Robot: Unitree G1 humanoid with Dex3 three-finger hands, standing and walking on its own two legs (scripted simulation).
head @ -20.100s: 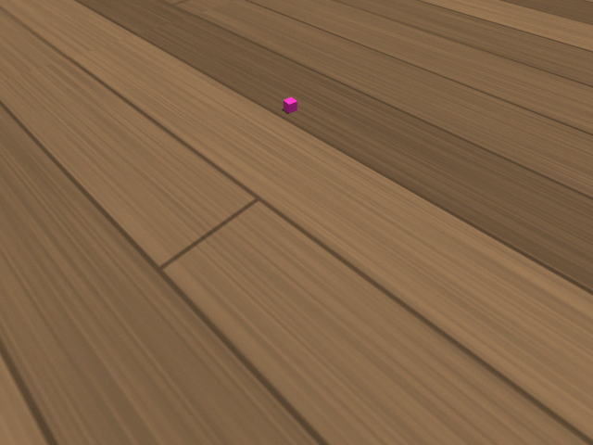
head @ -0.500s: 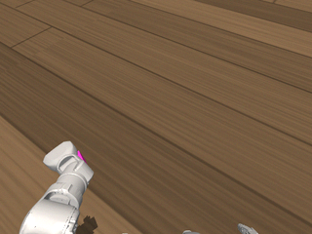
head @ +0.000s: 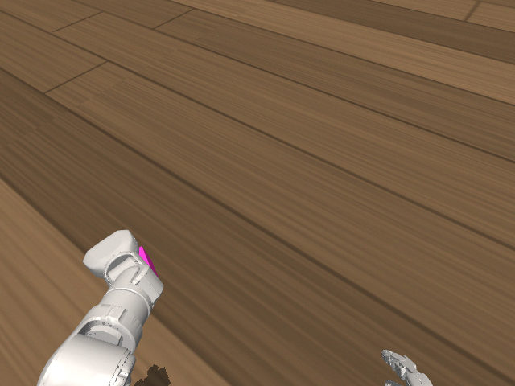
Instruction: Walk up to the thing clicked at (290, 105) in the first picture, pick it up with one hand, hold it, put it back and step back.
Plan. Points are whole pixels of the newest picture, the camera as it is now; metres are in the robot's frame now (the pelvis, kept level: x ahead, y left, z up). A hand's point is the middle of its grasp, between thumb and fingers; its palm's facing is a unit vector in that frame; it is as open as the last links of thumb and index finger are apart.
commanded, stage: hold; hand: left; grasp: from above
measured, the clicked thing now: (136, 272) +0.34 +0.25 -0.09
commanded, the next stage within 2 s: crouch in 1.32 s
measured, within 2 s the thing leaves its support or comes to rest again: neither
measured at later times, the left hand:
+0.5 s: hand (129, 275) +0.30 +0.23 -0.04, palm faces -0.28 -0.31 -0.91, open 8.6 cm
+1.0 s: hand (131, 280) +0.29 +0.23 -0.03, palm faces -0.28 -0.33 -0.90, open 8.6 cm
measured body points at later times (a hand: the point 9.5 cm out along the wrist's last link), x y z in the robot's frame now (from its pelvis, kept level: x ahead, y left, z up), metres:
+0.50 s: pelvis +0.00 +0.00 +0.01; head +0.01 -0.03 +0.46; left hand +0.32 +0.25 +0.02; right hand +0.13 -0.24 -0.12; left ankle +0.00 +0.13 -0.73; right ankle +0.00 -0.13 -0.73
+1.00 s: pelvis -0.01 -0.01 +0.01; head +0.00 -0.03 +0.46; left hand +0.31 +0.24 +0.02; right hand +0.15 -0.24 -0.11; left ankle +0.00 +0.13 -0.73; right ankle +0.00 -0.13 -0.73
